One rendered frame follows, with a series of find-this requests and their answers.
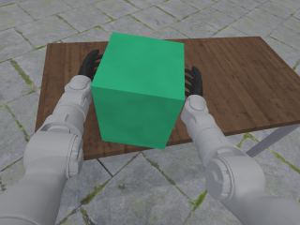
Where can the robot right forearm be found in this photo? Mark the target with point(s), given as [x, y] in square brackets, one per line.
[205, 133]

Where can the right robot hand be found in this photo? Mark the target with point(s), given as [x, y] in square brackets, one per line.
[196, 87]

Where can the left robot upper arm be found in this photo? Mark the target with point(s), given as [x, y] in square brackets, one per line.
[51, 159]

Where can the carton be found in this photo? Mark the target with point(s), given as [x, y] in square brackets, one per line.
[139, 90]

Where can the table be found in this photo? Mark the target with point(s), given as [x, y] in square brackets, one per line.
[247, 87]

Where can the left robot hand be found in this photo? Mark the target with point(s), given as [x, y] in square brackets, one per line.
[88, 64]

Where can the right robot upper arm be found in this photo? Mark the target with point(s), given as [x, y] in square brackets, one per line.
[239, 184]

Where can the robot left forearm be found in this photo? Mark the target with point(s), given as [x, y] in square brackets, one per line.
[70, 112]

